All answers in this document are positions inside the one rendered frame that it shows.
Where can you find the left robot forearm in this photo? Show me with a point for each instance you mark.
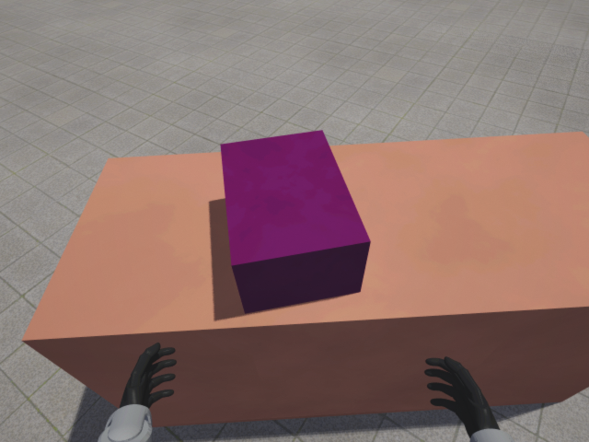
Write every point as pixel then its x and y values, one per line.
pixel 130 423

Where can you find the carton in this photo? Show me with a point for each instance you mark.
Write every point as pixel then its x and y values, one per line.
pixel 295 234

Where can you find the left robot hand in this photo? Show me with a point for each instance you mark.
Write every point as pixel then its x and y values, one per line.
pixel 140 383

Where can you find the right robot hand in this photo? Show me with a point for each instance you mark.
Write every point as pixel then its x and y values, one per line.
pixel 470 405

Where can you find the pedestal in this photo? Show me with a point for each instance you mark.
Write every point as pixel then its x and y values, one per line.
pixel 479 252

